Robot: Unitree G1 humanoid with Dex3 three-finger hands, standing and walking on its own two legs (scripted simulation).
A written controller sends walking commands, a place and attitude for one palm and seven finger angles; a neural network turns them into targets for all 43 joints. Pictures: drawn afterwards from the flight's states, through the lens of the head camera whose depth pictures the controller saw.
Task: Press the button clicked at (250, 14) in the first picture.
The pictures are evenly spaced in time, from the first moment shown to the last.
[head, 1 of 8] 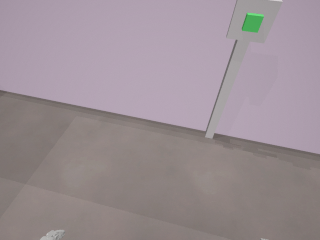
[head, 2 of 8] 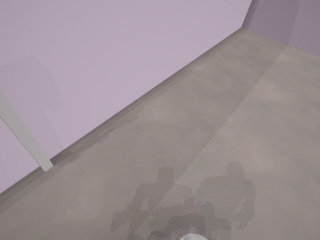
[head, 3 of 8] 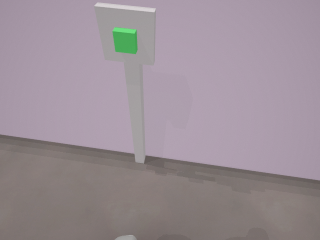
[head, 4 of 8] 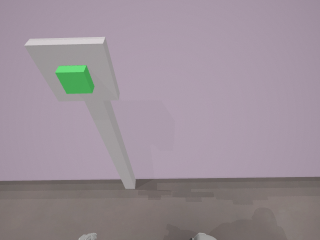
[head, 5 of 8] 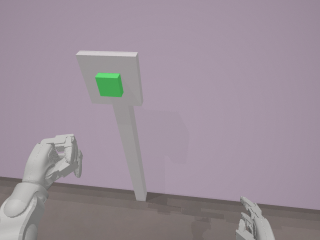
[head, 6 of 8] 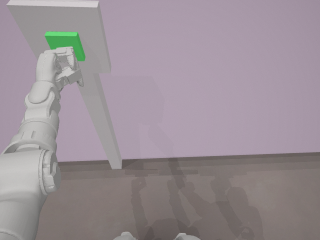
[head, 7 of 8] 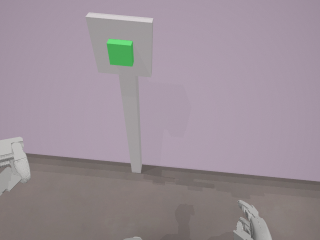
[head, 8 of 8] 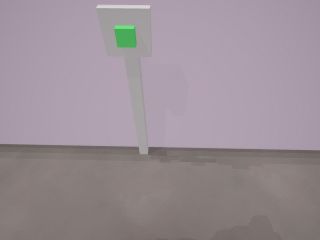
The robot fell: no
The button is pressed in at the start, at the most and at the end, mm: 0 10 0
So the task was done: yes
